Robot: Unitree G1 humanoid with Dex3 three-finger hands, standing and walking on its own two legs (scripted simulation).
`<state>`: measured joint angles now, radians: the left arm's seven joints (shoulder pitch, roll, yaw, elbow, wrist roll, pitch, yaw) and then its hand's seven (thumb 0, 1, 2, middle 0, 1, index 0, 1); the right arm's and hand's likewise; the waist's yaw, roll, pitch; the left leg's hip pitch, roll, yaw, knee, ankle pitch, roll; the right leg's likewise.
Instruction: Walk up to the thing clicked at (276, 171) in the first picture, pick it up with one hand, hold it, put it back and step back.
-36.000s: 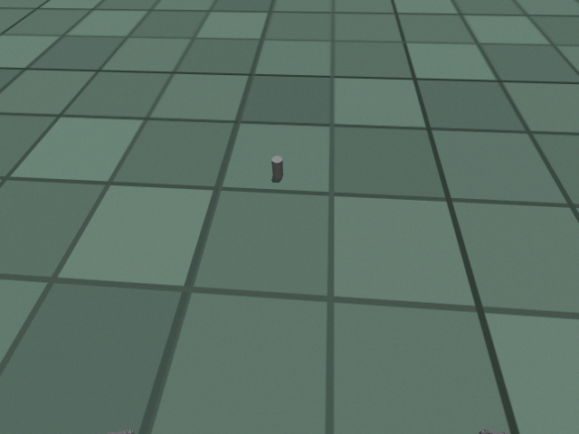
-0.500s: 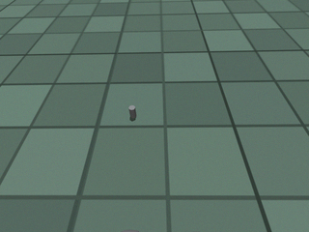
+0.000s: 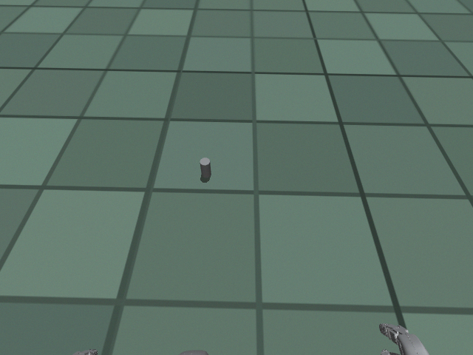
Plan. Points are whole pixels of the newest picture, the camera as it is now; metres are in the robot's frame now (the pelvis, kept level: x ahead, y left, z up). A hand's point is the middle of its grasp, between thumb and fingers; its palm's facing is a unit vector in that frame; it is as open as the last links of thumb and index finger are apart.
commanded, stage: step back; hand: left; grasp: from above
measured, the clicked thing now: (205, 168) +1.05 +0.20 -0.72
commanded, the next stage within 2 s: stand in 0.12 s
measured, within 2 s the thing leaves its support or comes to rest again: neither
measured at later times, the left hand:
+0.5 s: hand out of the picture +0.09 +0.25 -0.14, palm faces -0.03 -0.94 -0.33, open 7.3 cm
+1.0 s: hand out of the picture +0.05 +0.25 -0.15, palm faces -0.04 -0.94 -0.34, open 7.3 cm
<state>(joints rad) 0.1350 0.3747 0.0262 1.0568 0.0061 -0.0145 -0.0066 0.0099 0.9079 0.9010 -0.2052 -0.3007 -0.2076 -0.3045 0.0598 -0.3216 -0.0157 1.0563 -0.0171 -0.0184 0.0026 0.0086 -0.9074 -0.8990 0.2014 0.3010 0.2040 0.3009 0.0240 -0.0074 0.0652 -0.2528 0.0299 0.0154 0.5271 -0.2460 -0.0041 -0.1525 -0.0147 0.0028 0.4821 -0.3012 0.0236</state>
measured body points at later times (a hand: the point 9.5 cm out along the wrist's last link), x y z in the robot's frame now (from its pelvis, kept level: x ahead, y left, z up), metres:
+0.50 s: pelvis +0.00 +0.00 +0.01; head +0.01 +0.00 +0.46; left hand +0.09 +0.30 -0.12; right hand +0.09 -0.30 -0.12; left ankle +0.02 +0.12 -0.74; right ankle -0.03 -0.14 -0.74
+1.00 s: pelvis -0.01 +0.00 +0.01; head +0.00 +0.00 +0.46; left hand +0.06 +0.30 -0.12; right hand +0.06 -0.30 -0.12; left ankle +0.02 +0.12 -0.74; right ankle -0.03 -0.14 -0.74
